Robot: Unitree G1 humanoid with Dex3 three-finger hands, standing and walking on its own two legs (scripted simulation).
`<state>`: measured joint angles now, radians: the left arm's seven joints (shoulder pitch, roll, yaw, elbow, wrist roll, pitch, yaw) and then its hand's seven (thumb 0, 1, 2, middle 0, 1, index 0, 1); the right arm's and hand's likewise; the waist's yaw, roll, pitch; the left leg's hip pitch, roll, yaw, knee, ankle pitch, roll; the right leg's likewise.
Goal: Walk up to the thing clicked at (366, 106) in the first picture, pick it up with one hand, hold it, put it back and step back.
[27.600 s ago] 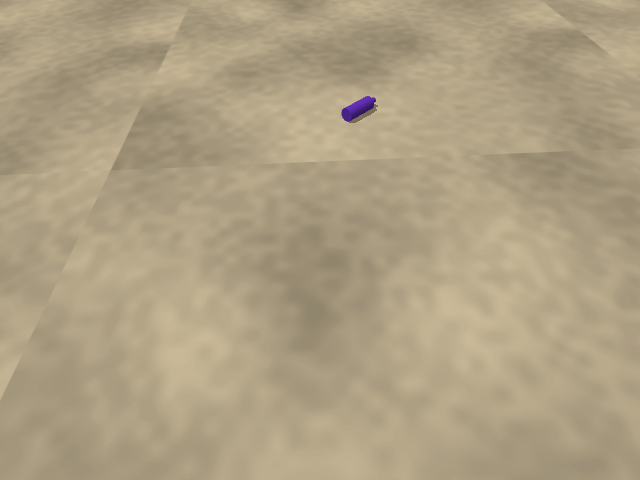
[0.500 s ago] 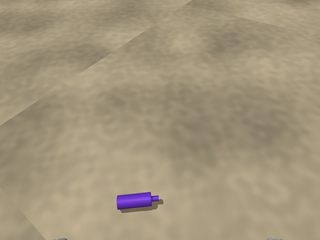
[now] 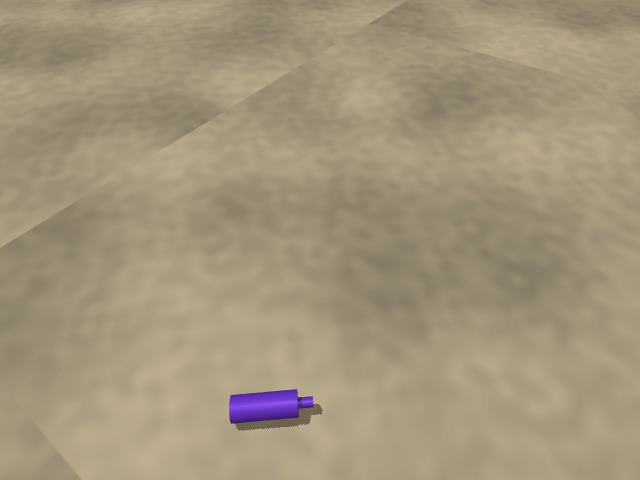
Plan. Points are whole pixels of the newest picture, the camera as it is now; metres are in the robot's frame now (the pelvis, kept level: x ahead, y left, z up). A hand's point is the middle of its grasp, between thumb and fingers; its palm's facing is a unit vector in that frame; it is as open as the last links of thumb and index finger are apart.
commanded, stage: walk up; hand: left
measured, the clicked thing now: (272, 405) +0.47 +0.15 -0.74
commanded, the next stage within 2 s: stand in 0.24 s
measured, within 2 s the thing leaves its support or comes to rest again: neither
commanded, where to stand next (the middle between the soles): +0.10 -0.02 m, yaw +3 degrees
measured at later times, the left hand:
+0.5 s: hand out of the picture +0.09 +0.25 -0.16, palm faces -0.02 -0.94 -0.34, open 7.3 cm
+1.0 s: hand out of the picture +0.10 +0.25 -0.15, palm faces -0.03 -0.94 -0.35, open 7.3 cm
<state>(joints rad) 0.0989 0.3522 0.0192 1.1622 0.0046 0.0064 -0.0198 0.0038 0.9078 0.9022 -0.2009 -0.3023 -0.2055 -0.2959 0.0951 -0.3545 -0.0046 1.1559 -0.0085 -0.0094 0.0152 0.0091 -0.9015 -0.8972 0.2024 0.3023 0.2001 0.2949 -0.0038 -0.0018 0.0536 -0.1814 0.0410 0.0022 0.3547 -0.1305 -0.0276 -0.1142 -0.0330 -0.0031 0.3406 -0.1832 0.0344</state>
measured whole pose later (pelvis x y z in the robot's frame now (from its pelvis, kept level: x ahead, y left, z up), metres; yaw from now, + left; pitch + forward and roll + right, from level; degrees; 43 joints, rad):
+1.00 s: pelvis +0.02 -0.01 +0.00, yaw +0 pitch -2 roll +0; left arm 0.11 0.36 0.00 1.12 0.01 -0.01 -0.01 0.00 0.91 0.90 -0.20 -0.30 -0.21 -0.30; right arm 0.10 -0.35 0.00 1.14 -0.01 0.00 0.01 0.01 -0.90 -0.90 0.20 0.30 0.20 0.29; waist -0.01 0.00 0.05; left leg -0.14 0.05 0.00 0.34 -0.16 -0.04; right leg -0.08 -0.03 0.00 0.33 -0.22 0.02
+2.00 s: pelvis +0.03 -0.01 +0.00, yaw +0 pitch -2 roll +0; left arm 0.13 0.36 0.00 1.11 0.01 -0.01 0.00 0.00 0.91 0.90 -0.20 -0.30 -0.21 -0.30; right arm 0.11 -0.36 0.00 1.13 -0.01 0.00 0.01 0.01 -0.90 -0.90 0.20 0.30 0.20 0.29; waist -0.01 0.00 0.05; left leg -0.13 0.05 0.01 0.34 -0.17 -0.04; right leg -0.07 -0.02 0.00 0.33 -0.22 0.02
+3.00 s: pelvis +0.02 -0.01 +0.00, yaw +0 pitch -1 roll +0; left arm 0.14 0.35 0.01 1.06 -0.01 -0.01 0.01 0.01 0.89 0.92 -0.19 -0.33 -0.20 -0.32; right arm 0.15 -0.35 0.00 1.04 0.02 -0.01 -0.01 0.01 -0.91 -0.90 0.20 0.30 0.20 0.29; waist -0.01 0.00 0.05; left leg -0.18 0.05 0.01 0.38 -0.18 -0.03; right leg -0.12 -0.03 0.00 0.37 -0.23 0.03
